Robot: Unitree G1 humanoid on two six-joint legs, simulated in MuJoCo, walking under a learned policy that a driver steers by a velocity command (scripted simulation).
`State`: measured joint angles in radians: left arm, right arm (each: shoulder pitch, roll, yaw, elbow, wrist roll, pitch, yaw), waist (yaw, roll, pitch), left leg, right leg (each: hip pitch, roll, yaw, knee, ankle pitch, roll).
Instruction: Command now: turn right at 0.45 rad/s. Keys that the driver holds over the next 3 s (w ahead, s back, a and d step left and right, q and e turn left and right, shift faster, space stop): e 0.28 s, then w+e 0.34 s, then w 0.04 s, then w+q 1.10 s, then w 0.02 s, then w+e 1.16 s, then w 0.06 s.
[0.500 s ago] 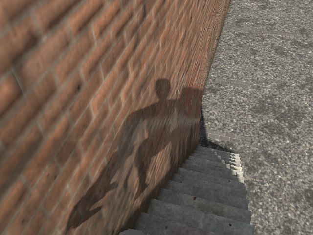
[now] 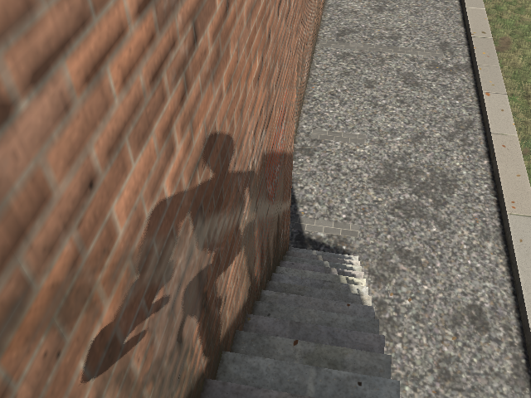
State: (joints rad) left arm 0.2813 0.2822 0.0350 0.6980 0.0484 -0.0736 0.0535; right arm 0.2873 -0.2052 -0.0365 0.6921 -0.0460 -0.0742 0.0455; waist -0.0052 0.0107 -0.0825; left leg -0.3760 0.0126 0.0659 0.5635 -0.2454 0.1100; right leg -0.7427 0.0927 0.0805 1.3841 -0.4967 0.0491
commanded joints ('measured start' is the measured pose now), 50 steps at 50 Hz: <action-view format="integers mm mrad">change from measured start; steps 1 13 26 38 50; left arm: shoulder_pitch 193 3 259 436 162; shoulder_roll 80 11 -16 15 52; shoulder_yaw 17 -6 -22 -82 -25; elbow -3 -136 296 366 129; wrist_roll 39 47 75 46 40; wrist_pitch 34 56 -49 -72 -61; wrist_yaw -64 -45 -94 -36 -174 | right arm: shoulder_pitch -32 39 25 -222 336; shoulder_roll -75 -255 -48 -55 -239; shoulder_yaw -30 -70 17 53 -40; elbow -22 42 -18 -26 311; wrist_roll -4 -56 -30 -105 -31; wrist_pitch -38 -55 46 26 -26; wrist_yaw -22 -69 73 68 58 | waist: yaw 87 -35 -44 130 -48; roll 100 182 -23 -135 101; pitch -14 93 133 197 -20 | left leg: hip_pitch -24 -81 -542 -448 827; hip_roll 247 427 63 39 181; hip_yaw -156 -117 -194 -194 -428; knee -102 -44 746 233 93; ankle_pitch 588 101 409 649 760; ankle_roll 232 69 -116 -124 273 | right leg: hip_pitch -78 191 225 355 -578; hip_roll -53 -114 -220 -227 -31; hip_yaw -63 -233 170 355 -45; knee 307 -332 -875 -533 737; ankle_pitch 233 193 194 -70 -181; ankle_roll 38 -2 -273 -362 -113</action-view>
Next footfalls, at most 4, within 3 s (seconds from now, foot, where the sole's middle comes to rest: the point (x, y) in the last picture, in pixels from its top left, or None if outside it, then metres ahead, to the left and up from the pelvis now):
0.30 right None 0.03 -0.13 -0.77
0.94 left None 0.27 0.03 -0.99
1.28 right None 0.46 -0.19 -1.20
1.94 left None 0.72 0.07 -1.42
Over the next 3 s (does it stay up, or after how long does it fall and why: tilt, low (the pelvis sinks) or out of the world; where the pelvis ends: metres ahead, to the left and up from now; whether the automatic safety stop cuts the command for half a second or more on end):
stays up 1.09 -0.16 -1.05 its command is cut before an obstacle after 1.9 s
